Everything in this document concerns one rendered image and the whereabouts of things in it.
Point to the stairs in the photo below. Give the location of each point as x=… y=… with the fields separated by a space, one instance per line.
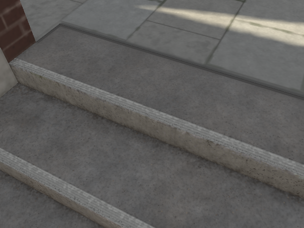
x=72 y=160

